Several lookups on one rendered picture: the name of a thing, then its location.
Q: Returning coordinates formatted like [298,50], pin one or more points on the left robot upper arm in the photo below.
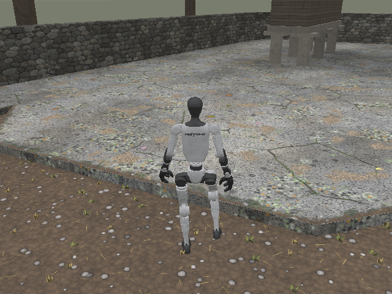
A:
[176,129]

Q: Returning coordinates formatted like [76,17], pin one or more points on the right robot hand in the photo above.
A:
[229,182]

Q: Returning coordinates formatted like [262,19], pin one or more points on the robot left forearm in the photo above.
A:
[166,162]

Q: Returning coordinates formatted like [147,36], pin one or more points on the robot right shin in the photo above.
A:
[215,212]

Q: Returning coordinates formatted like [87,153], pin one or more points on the robot head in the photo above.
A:
[194,105]

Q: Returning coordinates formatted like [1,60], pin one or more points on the right robot upper arm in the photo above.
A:
[215,130]

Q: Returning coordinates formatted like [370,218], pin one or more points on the robot right forearm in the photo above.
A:
[224,165]

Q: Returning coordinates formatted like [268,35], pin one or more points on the left robot hand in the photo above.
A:
[168,173]

